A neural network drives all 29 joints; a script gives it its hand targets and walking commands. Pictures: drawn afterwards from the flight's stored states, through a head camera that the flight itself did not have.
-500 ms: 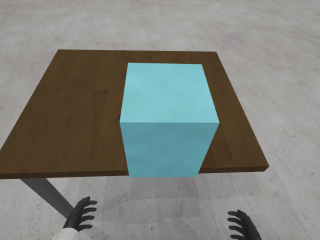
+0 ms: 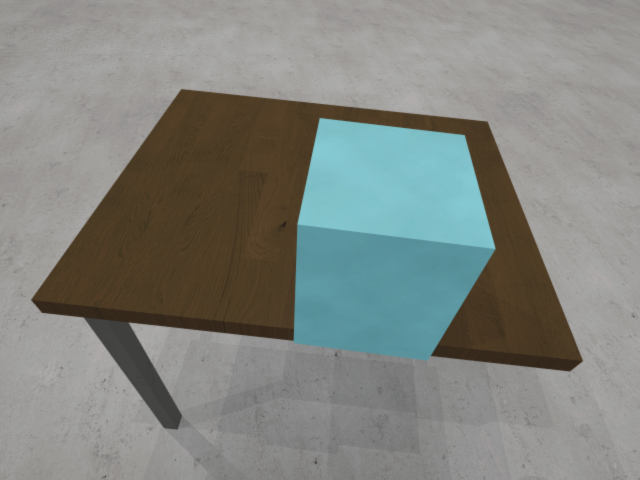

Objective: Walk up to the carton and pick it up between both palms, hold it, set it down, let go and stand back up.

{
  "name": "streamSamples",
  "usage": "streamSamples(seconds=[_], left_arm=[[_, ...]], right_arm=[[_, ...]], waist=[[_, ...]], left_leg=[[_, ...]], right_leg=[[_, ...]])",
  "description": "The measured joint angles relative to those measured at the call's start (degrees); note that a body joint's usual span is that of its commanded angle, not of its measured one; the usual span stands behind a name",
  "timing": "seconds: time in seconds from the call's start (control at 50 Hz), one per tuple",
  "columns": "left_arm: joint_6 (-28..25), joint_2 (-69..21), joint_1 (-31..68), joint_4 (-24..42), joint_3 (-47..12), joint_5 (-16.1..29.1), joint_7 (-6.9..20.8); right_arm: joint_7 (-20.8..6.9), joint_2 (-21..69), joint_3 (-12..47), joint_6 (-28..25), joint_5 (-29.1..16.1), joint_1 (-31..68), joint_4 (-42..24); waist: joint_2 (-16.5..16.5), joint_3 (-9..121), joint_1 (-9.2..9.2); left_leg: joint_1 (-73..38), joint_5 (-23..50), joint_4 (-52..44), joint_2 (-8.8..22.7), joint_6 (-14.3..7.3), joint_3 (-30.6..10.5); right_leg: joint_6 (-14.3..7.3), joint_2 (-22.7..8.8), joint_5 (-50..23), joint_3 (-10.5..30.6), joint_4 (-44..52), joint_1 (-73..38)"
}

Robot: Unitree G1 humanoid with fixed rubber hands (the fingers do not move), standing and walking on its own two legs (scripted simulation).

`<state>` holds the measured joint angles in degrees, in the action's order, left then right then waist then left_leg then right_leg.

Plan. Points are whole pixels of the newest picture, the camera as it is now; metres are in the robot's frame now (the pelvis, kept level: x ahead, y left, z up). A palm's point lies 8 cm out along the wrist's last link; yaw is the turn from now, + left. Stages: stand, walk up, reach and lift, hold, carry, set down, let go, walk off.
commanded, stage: stand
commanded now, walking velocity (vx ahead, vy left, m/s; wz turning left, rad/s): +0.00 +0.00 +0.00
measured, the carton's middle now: (375, 243) +0.42 -0.05 +0.07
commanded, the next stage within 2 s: none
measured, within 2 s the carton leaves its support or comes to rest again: neither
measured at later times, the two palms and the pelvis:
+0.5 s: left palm out of the picture -0.03 +0.24 -0.13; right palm out of the picture +0.03 -0.24 -0.11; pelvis -0.02 -0.01 +0.01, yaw +4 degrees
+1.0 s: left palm out of the picture -0.03 +0.21 -0.14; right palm out of the picture +0.02 -0.24 -0.12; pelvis -0.01 -0.02 +0.01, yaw +6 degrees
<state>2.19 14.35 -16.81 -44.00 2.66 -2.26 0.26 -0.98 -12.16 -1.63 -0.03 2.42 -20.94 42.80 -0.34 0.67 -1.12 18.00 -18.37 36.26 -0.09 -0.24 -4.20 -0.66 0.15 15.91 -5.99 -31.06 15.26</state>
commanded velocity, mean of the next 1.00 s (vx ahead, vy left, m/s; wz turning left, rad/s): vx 0.00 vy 0.00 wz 0.00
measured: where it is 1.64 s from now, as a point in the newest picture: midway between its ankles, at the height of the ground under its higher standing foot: outside the picture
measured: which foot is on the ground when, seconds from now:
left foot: down 0.00-1.00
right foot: down 0.00-1.00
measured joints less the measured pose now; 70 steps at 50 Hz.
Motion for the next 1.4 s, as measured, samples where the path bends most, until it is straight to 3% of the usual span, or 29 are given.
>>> streamSamples(seconds=[0.22, 0.46, 0.56, 0.72, 1.0, 1.22, 1.4], left_arm=[[-1.3, -0.6, -2.4, -5.1, -0.3, 0.4, -0.5], [-1.5, -0.8, -2.1, -9.7, -0.3, 0.9, -0.6], [-2.4, -1.5, -2.3, -11.2, -0.6, 0.8, -0.5], [-2.2, -2.6, -3.4, -14.3, -0.7, 0.6, -1.2], [-1.4, -4.0, -0.6, -16.2, -0.9, 1.2, -1.6], [-1.4, -4.5, -2.3, -19.1, -0.9, 1.0, -1.8], [-1.3, -5.2, -2.3, -20.4, -1.1, 1.3, -2.2]], right_arm=[[0.7, 1.0, 1.2, -0.1, -0.1, -0.2, -0.5], [1.2, 1.7, 1.1, -0.2, -0.3, -2.7, 1.5], [1.4, 1.6, 1.1, -0.3, -0.7, -2.9, 2.8], [1.5, 0.7, 0.6, -0.1, -0.9, -1.9, 5.5], [2.3, 3.2, 2.0, -0.2, -0.9, -1.4, 10.4], [2.9, 3.8, 2.0, 0.4, -1.3, 0.2, 12.8], [2.9, 3.6, 1.8, 0.3, -1.1, 0.0, 15.4]], waist=[[0.9, 1.6, -0.91], [-1.1, 2.7, -0.25], [-0.2, 3.0, -0.55], [2.4, 3.5, 0.06], [-0.3, 1.8, 0.37], [1.7, 1.0, 0.12], [0.9, 0.2, 0.44]], left_leg=[[1.6, 4.3, -3.6, -1.6, -0.1, -1.9], [2.1, 6.3, -5.8, -2.4, 0.3, -3.1], [1.3, 7.4, -7.9, -2.5, 0.7, -3.6], [1.6, 6.0, -6.2, -1.7, 0.5, -4.5], [0.4, 5.1, -5.4, -1.9, 1.7, -5.4], [0.2, 5.9, -6.4, -1.7, 1.9, -5.8], [-0.6, 5.3, -5.7, -1.3, 2.2, -5.5]], right_leg=[[-0.1, -1.2, -2.5, -1.2, 2.1, 1.4], [-0.4, -1.4, -3.3, -1.2, 3.0, 2.1], [-0.6, -1.3, -3.7, -1.1, 3.9, 1.7], [-1.4, -0.4, -2.8, -2.0, 3.9, 0.9], [-1.4, -0.6, -1.4, -3.1, 2.9, -0.7], [-1.8, -0.5, -1.8, -3.4, 3.6, -1.0], [-1.9, -0.1, -1.4, -3.1, 3.3, -1.9]])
